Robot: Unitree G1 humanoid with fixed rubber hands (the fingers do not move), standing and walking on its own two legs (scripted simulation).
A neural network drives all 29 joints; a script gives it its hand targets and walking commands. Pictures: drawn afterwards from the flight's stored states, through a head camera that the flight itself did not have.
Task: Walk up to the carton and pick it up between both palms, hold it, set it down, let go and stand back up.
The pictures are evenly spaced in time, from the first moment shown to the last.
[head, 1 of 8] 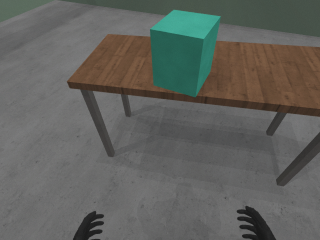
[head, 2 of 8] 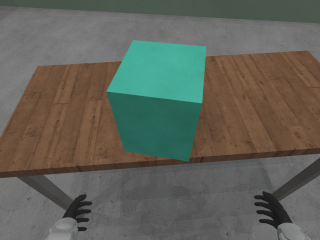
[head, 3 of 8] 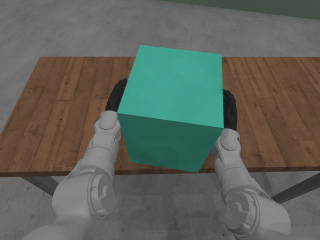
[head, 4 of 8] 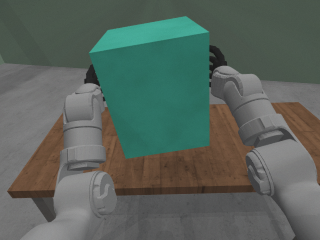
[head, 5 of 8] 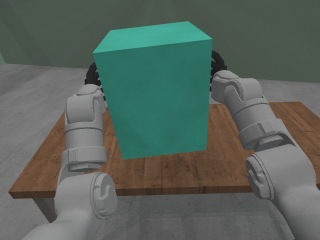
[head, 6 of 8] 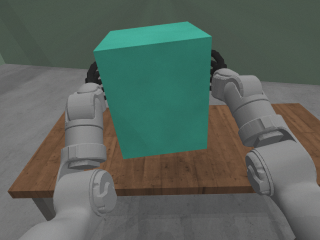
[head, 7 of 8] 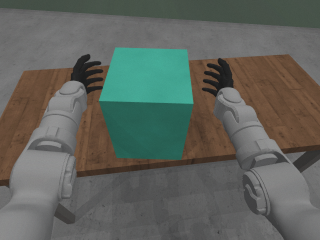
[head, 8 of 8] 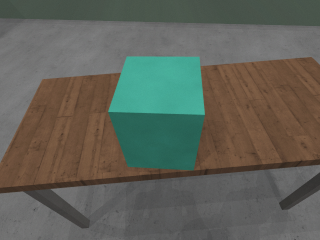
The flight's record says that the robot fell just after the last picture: no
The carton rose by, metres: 0.24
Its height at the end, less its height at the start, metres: +0.00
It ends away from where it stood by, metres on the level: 0.01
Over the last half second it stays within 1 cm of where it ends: yes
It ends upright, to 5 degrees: yes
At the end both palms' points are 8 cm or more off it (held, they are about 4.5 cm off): yes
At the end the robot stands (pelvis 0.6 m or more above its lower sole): yes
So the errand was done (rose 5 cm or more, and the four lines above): yes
